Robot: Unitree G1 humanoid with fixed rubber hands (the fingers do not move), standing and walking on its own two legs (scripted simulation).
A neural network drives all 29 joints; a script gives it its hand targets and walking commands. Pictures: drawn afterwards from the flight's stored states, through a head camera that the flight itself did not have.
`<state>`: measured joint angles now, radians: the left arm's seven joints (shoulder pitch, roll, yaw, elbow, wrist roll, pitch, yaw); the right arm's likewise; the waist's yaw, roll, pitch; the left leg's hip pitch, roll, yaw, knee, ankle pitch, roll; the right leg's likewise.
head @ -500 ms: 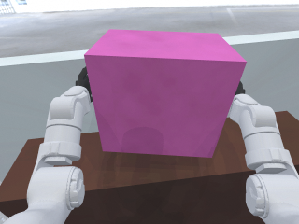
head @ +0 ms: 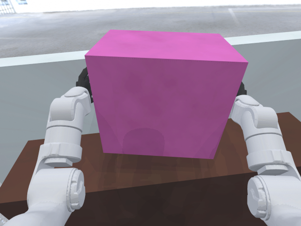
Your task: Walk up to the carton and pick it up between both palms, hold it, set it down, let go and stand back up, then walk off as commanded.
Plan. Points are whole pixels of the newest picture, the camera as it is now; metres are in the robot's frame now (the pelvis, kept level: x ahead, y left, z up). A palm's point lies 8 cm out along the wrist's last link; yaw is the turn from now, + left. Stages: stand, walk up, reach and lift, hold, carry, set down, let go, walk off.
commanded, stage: hold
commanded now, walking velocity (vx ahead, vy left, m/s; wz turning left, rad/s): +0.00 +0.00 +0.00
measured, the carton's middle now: (161, 93) +0.42 -0.02 +0.21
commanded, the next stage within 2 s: set down in 0.58 s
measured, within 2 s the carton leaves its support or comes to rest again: neither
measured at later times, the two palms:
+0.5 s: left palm (84, 93) +0.38 +0.18 +0.25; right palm (236, 101) +0.37 -0.21 +0.20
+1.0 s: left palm (84, 102) +0.39 +0.19 +0.22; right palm (231, 99) +0.39 -0.20 +0.20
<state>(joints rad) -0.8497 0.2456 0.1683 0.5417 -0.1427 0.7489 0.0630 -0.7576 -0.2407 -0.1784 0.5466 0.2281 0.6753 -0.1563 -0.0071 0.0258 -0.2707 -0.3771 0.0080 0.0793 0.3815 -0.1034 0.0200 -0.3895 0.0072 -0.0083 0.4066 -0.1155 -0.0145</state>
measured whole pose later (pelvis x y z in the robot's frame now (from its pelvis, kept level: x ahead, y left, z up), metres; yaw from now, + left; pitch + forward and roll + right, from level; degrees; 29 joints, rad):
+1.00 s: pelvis +0.00 +0.00 +0.00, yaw +1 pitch +4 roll +0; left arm -0.84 0.17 0.31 0.69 -0.06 0.52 0.03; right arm -0.84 -0.24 -0.17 0.80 0.08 0.44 -0.08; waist -0.01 0.02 -0.24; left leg -0.36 0.01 0.06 0.38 -0.10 0.02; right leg -0.36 0.01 -0.02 0.39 -0.11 -0.01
